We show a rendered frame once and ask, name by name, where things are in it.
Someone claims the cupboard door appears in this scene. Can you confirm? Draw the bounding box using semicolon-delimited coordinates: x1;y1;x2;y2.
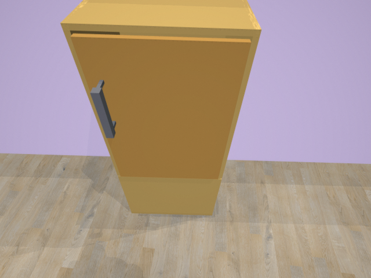
70;34;251;179

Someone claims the handle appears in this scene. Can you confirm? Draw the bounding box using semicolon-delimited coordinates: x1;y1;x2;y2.
90;80;116;138

